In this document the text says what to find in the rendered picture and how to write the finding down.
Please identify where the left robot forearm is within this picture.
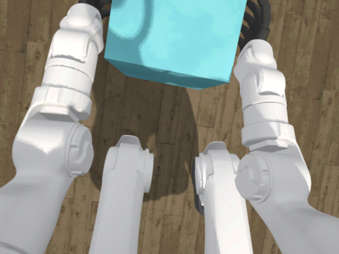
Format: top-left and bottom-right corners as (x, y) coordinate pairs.
(12, 3), (104, 166)

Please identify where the left robot upper arm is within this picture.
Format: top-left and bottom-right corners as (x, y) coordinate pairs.
(0, 119), (94, 254)

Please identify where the right robot upper arm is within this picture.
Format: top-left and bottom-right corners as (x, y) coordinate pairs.
(235, 151), (339, 254)

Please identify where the carton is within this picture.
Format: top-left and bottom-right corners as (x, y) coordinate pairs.
(104, 0), (247, 90)

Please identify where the right robot hand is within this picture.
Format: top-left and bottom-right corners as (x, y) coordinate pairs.
(238, 0), (271, 52)

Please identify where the right robot forearm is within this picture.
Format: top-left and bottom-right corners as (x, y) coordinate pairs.
(234, 39), (306, 165)

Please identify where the robot left thigh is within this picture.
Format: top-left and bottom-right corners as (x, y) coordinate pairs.
(88, 143), (154, 254)

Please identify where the left robot shin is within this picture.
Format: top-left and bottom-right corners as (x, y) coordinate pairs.
(102, 135), (143, 182)

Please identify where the left robot hand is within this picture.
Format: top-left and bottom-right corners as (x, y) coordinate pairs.
(78, 0), (112, 20)

